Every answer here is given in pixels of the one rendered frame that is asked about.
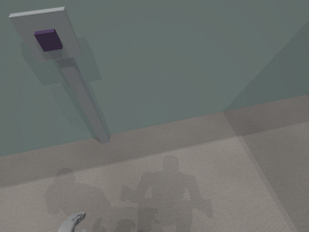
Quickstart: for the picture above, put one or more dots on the robot left hand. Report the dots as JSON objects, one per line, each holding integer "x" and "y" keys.
{"x": 73, "y": 220}

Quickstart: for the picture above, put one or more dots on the button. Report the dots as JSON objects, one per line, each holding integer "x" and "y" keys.
{"x": 48, "y": 40}

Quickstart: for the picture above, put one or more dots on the panel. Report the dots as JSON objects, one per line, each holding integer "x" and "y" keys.
{"x": 27, "y": 23}

